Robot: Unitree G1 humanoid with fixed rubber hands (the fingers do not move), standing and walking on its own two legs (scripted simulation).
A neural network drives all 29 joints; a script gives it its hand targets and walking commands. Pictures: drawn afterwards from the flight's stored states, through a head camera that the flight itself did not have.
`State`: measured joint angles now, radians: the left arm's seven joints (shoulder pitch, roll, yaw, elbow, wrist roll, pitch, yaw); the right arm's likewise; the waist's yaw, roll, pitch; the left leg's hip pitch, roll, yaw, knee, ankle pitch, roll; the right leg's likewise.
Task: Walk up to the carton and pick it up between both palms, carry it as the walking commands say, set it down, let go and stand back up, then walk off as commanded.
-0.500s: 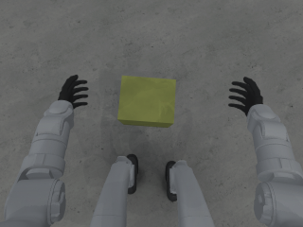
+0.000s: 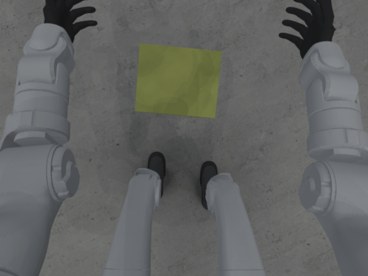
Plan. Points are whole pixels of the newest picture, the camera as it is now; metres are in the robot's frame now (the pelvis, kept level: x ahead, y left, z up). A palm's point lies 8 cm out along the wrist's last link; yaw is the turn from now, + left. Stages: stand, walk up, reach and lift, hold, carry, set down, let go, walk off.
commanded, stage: reach and lift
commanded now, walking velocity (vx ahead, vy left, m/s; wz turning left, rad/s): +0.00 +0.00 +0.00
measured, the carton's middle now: (177, 86) +0.49 +0.03 -0.54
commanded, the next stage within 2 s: none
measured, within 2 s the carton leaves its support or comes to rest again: neither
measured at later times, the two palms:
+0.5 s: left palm (89, 45) +0.53 +0.22 -0.22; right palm (281, 59) +0.52 -0.20 -0.22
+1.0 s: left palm (113, 63) +0.53 +0.22 -0.38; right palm (254, 73) +0.52 -0.19 -0.38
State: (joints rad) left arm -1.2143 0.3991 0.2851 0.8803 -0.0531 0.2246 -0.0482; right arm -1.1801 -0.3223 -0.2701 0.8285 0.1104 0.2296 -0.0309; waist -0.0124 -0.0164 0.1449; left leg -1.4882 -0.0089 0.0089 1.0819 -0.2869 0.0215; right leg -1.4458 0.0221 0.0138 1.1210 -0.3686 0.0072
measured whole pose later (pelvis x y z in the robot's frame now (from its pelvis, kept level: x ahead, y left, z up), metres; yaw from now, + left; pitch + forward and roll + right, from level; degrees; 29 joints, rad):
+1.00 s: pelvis -0.04 +0.01 -0.22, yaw -3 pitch +32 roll -3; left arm -1.50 0.49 0.14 0.89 -0.21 0.28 0.08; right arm -1.50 -0.44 -0.15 0.91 0.25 0.28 -0.12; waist 0.03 -0.01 0.52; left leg -2.04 -0.03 -0.02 2.01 -0.53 0.02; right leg -1.97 0.07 0.02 2.03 -0.62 0.05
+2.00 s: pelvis -0.04 +0.01 -0.30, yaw -4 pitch +31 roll +0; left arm -1.51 0.45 0.08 1.11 -0.24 0.12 0.07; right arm -1.52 -0.37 -0.05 1.08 0.28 0.13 -0.14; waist 0.04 -0.04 0.52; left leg -2.23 0.02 0.01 2.27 -0.58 0.02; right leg -2.19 0.07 0.01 2.30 -0.66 0.03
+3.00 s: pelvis -0.04 +0.00 -0.30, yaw -4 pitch +31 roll +0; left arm -1.52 0.46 -0.01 1.08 -0.27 0.20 0.07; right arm -1.52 -0.31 -0.08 1.06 0.23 0.18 -0.17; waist 0.03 -0.05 0.53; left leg -2.21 0.00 0.01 2.27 -0.59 0.00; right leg -2.18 0.09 0.02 2.30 -0.65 0.03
